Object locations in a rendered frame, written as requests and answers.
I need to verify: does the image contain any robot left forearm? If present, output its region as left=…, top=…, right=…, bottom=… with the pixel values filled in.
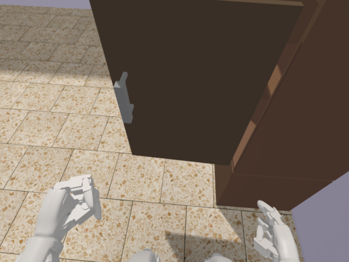
left=14, top=235, right=64, bottom=262

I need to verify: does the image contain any handle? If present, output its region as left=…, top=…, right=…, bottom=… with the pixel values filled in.
left=113, top=72, right=134, bottom=123

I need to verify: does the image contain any cupboard door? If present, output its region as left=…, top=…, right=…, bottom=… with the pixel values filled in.
left=89, top=0, right=304, bottom=166

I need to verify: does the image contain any robot left thigh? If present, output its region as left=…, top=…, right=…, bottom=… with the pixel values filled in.
left=128, top=251, right=160, bottom=262

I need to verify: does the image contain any robot right hand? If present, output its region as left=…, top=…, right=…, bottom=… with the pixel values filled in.
left=254, top=200, right=300, bottom=262

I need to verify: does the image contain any robot left hand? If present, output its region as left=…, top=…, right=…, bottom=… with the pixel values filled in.
left=35, top=174, right=101, bottom=241

